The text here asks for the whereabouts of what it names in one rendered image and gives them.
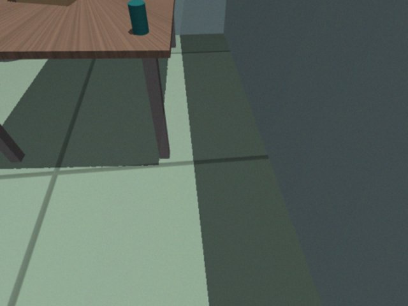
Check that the table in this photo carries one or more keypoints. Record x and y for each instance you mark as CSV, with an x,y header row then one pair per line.
x,y
90,29

